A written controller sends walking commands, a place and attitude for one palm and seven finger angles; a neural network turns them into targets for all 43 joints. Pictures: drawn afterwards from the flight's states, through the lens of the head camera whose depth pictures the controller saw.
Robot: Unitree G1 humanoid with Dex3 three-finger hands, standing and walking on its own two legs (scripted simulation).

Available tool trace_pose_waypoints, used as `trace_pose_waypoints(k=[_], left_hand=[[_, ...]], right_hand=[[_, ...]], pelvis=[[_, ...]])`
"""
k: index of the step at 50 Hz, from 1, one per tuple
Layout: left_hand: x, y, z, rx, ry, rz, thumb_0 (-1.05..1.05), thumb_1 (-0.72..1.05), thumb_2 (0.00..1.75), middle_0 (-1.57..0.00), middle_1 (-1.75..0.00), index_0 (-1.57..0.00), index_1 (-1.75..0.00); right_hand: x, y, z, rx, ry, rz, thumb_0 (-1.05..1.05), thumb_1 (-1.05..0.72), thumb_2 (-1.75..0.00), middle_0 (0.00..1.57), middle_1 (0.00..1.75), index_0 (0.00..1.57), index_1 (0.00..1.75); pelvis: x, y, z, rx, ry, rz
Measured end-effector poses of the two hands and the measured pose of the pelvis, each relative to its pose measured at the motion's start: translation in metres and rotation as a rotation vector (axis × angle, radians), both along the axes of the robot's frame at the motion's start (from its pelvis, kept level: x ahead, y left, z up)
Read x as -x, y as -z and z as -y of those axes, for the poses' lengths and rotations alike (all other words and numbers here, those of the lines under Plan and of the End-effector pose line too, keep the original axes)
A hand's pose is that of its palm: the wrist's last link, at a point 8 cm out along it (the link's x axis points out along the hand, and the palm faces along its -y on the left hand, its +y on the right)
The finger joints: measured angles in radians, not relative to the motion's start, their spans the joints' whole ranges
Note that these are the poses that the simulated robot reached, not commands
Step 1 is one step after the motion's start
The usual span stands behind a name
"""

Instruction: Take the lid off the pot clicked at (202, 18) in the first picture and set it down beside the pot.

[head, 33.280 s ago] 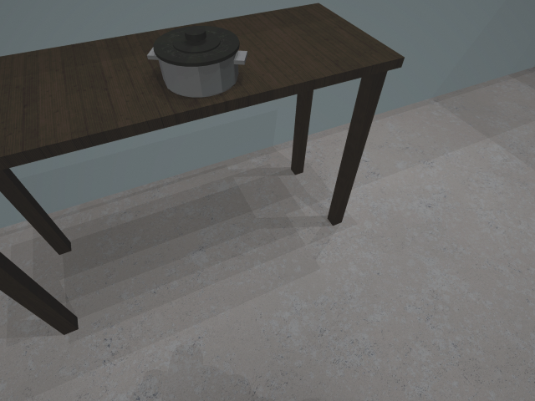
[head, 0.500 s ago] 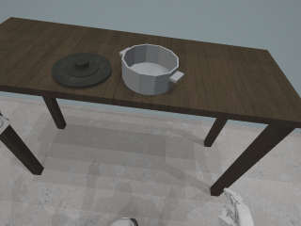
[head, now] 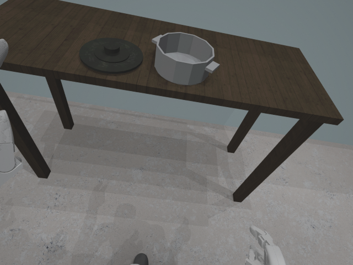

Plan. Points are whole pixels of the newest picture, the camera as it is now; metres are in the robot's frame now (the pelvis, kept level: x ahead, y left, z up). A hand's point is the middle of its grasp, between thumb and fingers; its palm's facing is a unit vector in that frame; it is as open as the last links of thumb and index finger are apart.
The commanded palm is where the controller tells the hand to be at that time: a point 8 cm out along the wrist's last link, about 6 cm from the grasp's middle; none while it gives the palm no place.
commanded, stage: stop stepping back and stand still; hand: left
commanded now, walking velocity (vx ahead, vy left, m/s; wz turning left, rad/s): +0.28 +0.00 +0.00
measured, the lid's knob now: (111, 47) +0.73 +0.25 +0.07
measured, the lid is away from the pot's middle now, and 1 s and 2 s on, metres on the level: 0.24 0.24 0.24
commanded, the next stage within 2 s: let the arm hang, fingers relaxed in 1.52 s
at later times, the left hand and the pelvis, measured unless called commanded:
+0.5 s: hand out of the picture +0.10 +0.26 +0.25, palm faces +0.43 -0.73 -0.52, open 7.4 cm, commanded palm +0.04 +0.32 +0.26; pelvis -0.07 +0.04 -0.01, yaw +3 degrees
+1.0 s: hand out of the picture -0.03 +0.22 -0.21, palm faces +0.13 -0.97 -0.20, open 6.7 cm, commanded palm none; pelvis -0.05 +0.03 -0.03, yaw +6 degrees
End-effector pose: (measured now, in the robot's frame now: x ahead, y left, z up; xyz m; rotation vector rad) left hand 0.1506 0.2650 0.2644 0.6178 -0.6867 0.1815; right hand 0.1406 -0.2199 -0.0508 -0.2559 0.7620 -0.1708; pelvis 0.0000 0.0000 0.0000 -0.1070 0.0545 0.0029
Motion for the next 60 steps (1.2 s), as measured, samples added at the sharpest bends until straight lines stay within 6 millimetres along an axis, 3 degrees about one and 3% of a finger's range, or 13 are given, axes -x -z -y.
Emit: trace_pose_waypoints(k=[6,12,16,21,26,30,33,37,40,43,47,52,60], left_hand=[[0.050,-0.016,-0.028,0.011,-0.093,0.210,0.00,0.88,0.90,-0.21,-0.30,-0.22,-0.30],[0.041,0.005,-0.072,0.269,-0.120,0.277,0.00,0.89,0.90,-0.20,-0.30,-0.21,-0.30],[0.039,0.020,-0.063,0.276,-0.083,0.100,0.00,0.89,0.90,-0.20,-0.30,-0.20,-0.30],[0.069,0.015,-0.039,0.120,-0.038,-0.082,0.01,0.89,0.90,-0.20,-0.30,-0.21,-0.30],[0.099,-0.006,-0.037,-0.082,-0.124,0.046,0.01,0.88,0.90,-0.21,-0.30,-0.22,-0.30],[0.095,-0.008,-0.066,0.017,-0.197,0.183,0.00,0.88,0.90,-0.21,-0.30,-0.22,-0.30],[0.040,0.072,-0.099,0.256,-0.294,-0.134,-0.01,0.89,0.90,-0.20,-0.30,-0.21,-0.30],[0.009,0.247,-0.082,0.528,-0.357,-0.875,-0.01,0.91,0.90,-0.18,-0.30,-0.19,-0.30],[0.052,0.356,-0.027,0.578,-0.317,-1.393,0.00,0.92,0.90,-0.18,-0.30,-0.19,-0.29],[0.127,0.423,0.028,0.649,-0.290,-1.733,0.00,0.92,0.90,-0.19,-0.30,-0.19,-0.29],[0.168,0.438,0.013,0.732,-0.475,-1.751,-0.11,1.04,0.90,-0.21,-0.30,-0.21,-0.30],[0.202,0.440,-0.007,0.692,-0.579,-1.921,-0.08,1.00,0.90,-0.20,-0.30,-0.21,-0.30],[0.188,0.421,-0.007,0.639,-0.599,-1.986,-0.02,0.93,0.90,-0.20,-0.30,-0.20,-0.30]], right_hand=[[0.022,0.024,-0.006,0.011,-0.022,0.008,0.01,-0.90,-0.90,0.20,0.31,0.21,0.30],[0.043,0.023,-0.022,0.008,0.037,0.096,0.01,-0.91,-0.90,0.20,0.30,0.21,0.30],[0.067,0.010,-0.042,-0.060,0.038,0.084,0.01,-0.91,-0.90,0.20,0.30,0.20,0.30],[0.086,0.007,-0.054,-0.073,-0.002,-0.002,0.01,-0.90,-0.90,0.20,0.30,0.20,0.30],[0.074,0.036,-0.048,-0.040,-0.068,-0.039,0.01,-0.90,-0.90,0.20,0.31,0.21,0.30],[0.060,0.051,-0.040,-0.030,-0.046,-0.037,0.01,-0.90,-0.90,0.20,0.31,0.21,0.30],[0.057,0.064,-0.032,-0.035,-0.042,-0.005,0.01,-0.90,-0.90,0.20,0.30,0.21,0.30],[0.085,0.072,-0.022,-0.040,-0.009,-0.084,0.01,-0.91,-0.90,0.20,0.30,0.20,0.30],[0.113,0.078,-0.012,-0.037,0.028,-0.199,0.01,-0.91,-0.90,0.20,0.30,0.20,0.30],[0.139,0.089,0.003,-0.025,0.067,-0.333,0.01,-0.91,-0.90,0.20,0.30,0.21,0.30],[0.167,0.100,0.015,0.006,0.085,-0.532,0.01,-0.91,-0.90,0.20,0.30,0.20,0.30],[0.184,0.095,0.000,-0.007,0.126,-0.615,0.01,-0.91,-0.90,0.20,0.30,0.20,0.29],[0.181,0.098,-0.040,-0.125,0.130,-0.670,0.00,-0.91,-0.90,0.20,0.30,0.20,0.30]], pelvis=[[0.033,0.017,-0.017,-0.031,0.014,0.052],[0.058,0.029,-0.039,-0.036,0.006,0.072],[0.072,0.012,-0.038,-0.050,0.010,0.067],[0.073,-0.007,-0.038,-0.019,0.006,0.039],[0.075,0.014,-0.037,-0.059,-0.045,0.029],[0.069,0.024,-0.049,-0.049,-0.045,0.061],[0.069,0.033,-0.057,-0.066,-0.071,0.051],[0.070,0.027,-0.051,-0.113,-0.100,0.056],[0.069,0.023,-0.043,-0.129,-0.076,0.053],[0.063,0.028,-0.031,-0.142,-0.051,0.045],[0.059,0.033,-0.023,-0.090,-0.090,0.038],[0.041,0.026,-0.029,-0.071,-0.090,0.024],[0.020,0.011,-0.028,-0.101,-0.059,0.033]])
